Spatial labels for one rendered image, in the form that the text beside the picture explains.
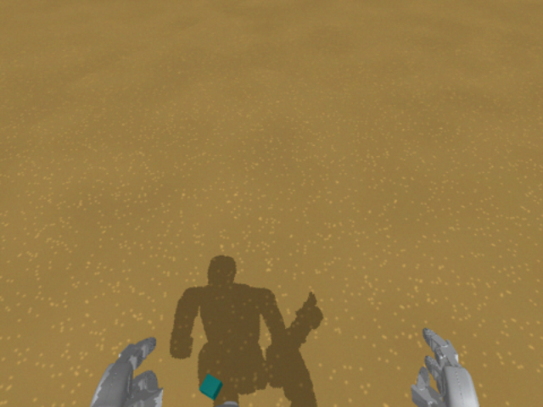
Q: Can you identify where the cube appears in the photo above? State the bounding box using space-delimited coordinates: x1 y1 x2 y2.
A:
199 374 223 400

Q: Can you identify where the right robot hand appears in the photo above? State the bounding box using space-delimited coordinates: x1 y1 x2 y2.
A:
411 328 479 407

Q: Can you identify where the left robot hand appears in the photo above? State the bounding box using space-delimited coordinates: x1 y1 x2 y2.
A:
90 337 163 407

